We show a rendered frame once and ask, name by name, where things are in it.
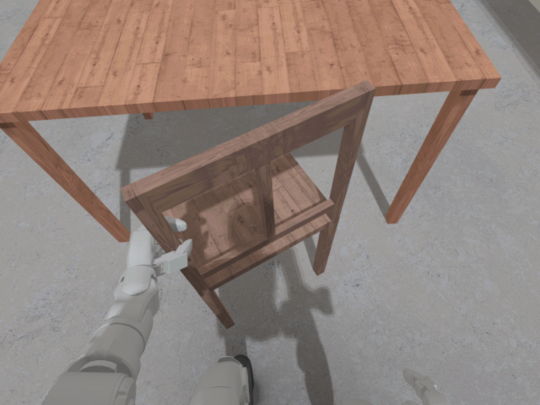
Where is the robot left thigh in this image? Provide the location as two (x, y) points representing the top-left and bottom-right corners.
(187, 361), (250, 405)

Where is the robot right hand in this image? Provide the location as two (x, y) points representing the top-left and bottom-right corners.
(402, 368), (450, 405)

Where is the chair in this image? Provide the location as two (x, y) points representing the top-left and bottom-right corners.
(120, 80), (376, 329)

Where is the table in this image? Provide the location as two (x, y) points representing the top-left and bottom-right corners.
(0, 0), (501, 242)

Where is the left robot upper arm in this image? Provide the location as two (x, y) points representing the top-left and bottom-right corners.
(44, 372), (137, 405)

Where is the robot left forearm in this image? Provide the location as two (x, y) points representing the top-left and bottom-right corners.
(39, 265), (159, 405)

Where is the robot left hand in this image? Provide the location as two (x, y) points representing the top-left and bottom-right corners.
(126, 216), (192, 277)

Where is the left robot foot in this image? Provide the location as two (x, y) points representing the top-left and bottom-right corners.
(235, 354), (254, 405)

